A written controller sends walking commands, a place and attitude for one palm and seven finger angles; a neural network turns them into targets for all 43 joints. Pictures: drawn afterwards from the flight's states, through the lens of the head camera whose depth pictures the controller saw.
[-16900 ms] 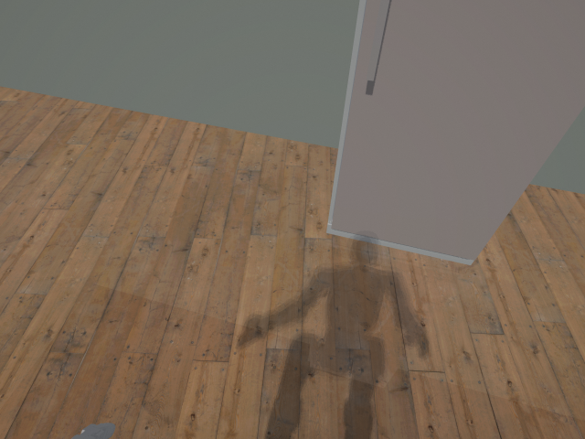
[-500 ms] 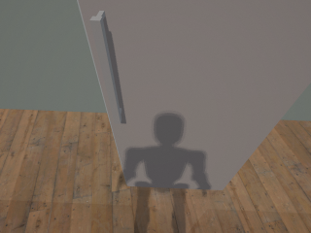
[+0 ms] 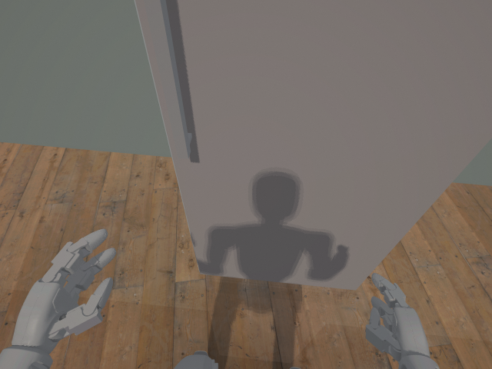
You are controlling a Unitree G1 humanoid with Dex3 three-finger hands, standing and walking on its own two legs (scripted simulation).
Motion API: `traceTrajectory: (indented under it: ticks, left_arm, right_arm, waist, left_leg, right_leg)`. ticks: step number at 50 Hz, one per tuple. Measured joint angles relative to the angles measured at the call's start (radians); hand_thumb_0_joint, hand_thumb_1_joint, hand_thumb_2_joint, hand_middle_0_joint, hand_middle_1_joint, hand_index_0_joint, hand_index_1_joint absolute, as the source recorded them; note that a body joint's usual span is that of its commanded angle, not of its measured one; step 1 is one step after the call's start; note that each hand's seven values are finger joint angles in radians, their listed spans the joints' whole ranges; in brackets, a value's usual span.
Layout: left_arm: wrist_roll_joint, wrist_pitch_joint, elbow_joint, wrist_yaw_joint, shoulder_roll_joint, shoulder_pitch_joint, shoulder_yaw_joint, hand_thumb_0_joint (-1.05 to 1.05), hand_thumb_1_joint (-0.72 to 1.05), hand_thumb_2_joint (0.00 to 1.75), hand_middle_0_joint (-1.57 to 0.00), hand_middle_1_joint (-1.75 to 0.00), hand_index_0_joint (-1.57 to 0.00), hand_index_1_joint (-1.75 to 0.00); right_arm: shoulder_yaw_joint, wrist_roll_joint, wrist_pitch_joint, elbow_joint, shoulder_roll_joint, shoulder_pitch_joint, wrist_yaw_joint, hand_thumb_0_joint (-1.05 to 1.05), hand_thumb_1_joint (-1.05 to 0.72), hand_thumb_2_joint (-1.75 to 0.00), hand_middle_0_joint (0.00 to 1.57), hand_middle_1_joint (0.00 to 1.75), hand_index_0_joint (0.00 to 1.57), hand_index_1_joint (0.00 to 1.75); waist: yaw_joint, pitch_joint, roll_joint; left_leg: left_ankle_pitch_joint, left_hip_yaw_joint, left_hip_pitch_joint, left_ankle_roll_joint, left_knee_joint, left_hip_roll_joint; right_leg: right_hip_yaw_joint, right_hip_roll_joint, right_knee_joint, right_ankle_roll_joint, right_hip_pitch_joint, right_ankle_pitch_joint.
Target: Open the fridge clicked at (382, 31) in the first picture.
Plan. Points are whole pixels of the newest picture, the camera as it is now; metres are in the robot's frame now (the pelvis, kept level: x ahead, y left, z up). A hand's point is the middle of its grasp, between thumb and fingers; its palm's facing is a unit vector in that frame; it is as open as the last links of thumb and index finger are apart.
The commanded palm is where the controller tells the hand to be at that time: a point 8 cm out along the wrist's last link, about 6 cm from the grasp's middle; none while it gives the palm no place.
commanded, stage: raise the hand to about handle height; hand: left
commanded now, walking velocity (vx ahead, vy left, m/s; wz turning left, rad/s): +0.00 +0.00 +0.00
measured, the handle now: (173, 72) +0.49 +0.15 +0.23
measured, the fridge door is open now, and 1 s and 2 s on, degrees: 0 0 0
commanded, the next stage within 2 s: move the hooked fingers beside the handle in 1.74 s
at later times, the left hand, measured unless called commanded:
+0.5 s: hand (50, 258) +0.23 +0.27 +0.12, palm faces +0.01 -1.00 -0.06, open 11.2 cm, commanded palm +0.19 +0.31 +0.14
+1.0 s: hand out of the picture +0.25 +0.31 +0.21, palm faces +0.05 -0.99 -0.10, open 13.8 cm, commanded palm +0.22 +0.35 +0.23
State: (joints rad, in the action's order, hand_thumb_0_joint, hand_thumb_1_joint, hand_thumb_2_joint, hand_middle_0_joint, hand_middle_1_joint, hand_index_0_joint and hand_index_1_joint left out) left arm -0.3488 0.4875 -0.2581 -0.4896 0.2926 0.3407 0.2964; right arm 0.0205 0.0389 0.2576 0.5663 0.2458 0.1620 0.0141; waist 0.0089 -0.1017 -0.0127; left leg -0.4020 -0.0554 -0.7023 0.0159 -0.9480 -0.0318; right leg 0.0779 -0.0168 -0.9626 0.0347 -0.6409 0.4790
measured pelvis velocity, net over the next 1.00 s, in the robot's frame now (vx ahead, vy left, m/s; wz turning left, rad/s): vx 0.01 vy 0.03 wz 0.03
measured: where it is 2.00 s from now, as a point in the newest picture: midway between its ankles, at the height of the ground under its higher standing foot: outside the picture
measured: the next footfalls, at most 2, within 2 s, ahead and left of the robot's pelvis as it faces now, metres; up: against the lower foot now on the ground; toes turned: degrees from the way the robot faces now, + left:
none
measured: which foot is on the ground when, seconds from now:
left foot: down 0.00-1.00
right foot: down 0.00-1.00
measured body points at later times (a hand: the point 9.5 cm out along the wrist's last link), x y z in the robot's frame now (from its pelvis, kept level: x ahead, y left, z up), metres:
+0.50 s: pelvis +0.01 +0.01 +0.03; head +0.02 +0.01 +0.48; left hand +0.22 +0.32 +0.13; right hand +0.16 -0.24 -0.04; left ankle +0.04 +0.11 -0.68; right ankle +0.00 -0.10 -0.68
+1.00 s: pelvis +0.01 +0.03 +0.05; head -0.01 +0.02 +0.50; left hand +0.24 +0.36 +0.22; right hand +0.21 -0.17 +0.00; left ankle +0.04 +0.11 -0.68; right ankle +0.00 -0.10 -0.68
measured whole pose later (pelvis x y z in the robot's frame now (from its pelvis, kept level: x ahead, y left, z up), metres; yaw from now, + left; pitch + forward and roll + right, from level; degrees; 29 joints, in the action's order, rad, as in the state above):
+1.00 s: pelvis +0.01 +0.03 +0.05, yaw +2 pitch -2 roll -2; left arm -0.35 -0.08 -0.05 -0.46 0.46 0.00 0.42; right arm -0.11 0.07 0.28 0.60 0.24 0.21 0.10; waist 0.07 -0.02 0.04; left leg -0.24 -0.05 -0.27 0.05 -0.54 0.01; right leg 0.09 -0.03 -0.49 -0.01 -0.17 0.27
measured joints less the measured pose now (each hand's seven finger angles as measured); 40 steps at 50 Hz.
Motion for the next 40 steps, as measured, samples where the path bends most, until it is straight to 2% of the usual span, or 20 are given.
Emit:
traceTrajectory:
  ticks: [3, 8, 14, 20, 23, 32, 40]
  left_arm:
    - [-0.035, -0.073, 0.046, -0.006, 0.004, 0.028, 0.03, 0.01, 0.61, 0.78, -0.22, -0.49, -0.22, -0.49]
    - [-0.027, -0.105, 0.134, 0.026, 0.022, 0.011, 0.046, 0.02, 0.49, 0.73, -0.23, -0.56, -0.23, -0.57]
    - [-0.035, -0.195, 0.131, -0.015, 0.083, -0.065, 0.055, 0.02, 0.35, 0.67, -0.24, -0.65, -0.24, -0.66]
    - [-0.071, -0.257, 0.144, -0.002, 0.102, -0.057, 0.099, 0.01, 0.21, 0.61, -0.25, -0.74, -0.25, -0.75]
    - [-0.073, -0.27, 0.166, 0.011, 0.095, -0.056, 0.1, 0.01, 0.14, 0.58, -0.25, -0.78, -0.25, -0.79]
    - [-0.041, -0.343, 0.218, 0.043, 0.095, -0.108, 0.09, 0.01, -0.07, 0.49, -0.27, -0.92, -0.27, -0.93]
    - [-0.02, -0.447, 0.215, 0.047, 0.124, -0.223, 0.104, 0.0, -0.25, 0.41, -0.28, -1.04, -0.28, -1.05]
  right_arm:
    - [-0.004, 0.004, 0.003, -0.025, 0.013, 0.01, 0.027, 0.01, -0.9, -0.9, 0.21, 0.3, 0.21, 0.3]
    - [-0.026, 0.003, 0.021, 0.004, 0.018, 0.037, 0.062, 0.01, -0.9, -0.9, 0.21, 0.3, 0.21, 0.3]
    - [-0.058, 0.009, 0.031, 0.043, 0.002, 0.06, 0.074, 0.01, -0.9, -0.9, 0.21, 0.3, 0.21, 0.3]
    - [-0.059, 0.016, 0.04, 0.041, 0.0, 0.109, 0.065, 0.01, -0.9, -0.9, 0.21, 0.3, 0.21, 0.3]
    - [-0.054, 0.018, 0.048, 0.044, 0.011, 0.129, 0.064, 0.01, -0.9, -0.9, 0.21, 0.3, 0.21, 0.3]
    - [-0.06, 0.023, 0.065, 0.059, 0.024, 0.119, 0.078, 0.01, -0.9, -0.9, 0.21, 0.3, 0.21, 0.3]
    - [-0.092, 0.03, 0.059, 0.043, 0.005, 0.074, 0.086, 0.01, -0.9, -0.9, 0.21, 0.3, 0.21, 0.3]
  waist:
    - [0.023, 0.003, 0.007]
    - [0.043, 0.021, 0.02]
    - [0.019, 0.038, 0.038]
    - [-0.007, 0.031, 0.047]
    - [-0.003, 0.034, 0.049]
    - [0.015, 0.053, 0.044]
    - [0.038, 0.069, 0.044]
  left_leg:
    - [-0.017, 0.026, -0.014, -0.01, -0.037, -0.009]
    - [-0.012, 0.069, 0.011, -0.019, -0.029, -0.017]
    - [0.021, 0.068, 0.07, -0.019, 0.045, -0.022]
    - [0.053, 0.03, 0.142, -0.007, 0.137, -0.019]
    - [0.062, 0.019, 0.173, 0.001, 0.167, -0.013]
    - [0.089, 0.01, 0.267, 0.021, 0.242, 0.009]
    - [0.125, 0.011, 0.356, 0.031, 0.321, 0.026]
  right_leg:
    - [0.024, 0.01, -0.015, 0.006, 0.004, 0.014]
    - [0.065, 0.025, 0.031, 0.014, 0.059, 0.001]
    - [0.063, 0.035, 0.119, 0.011, 0.12, -0.043]
    - [0.028, 0.033, 0.201, -0.003, 0.175, -0.084]
    - [0.017, 0.028, 0.23, -0.01, 0.202, -0.097]
    - [0.011, 0.011, 0.312, -0.029, 0.3, -0.13]
    - [0.013, -0.001, 0.395, -0.04, 0.393, -0.168]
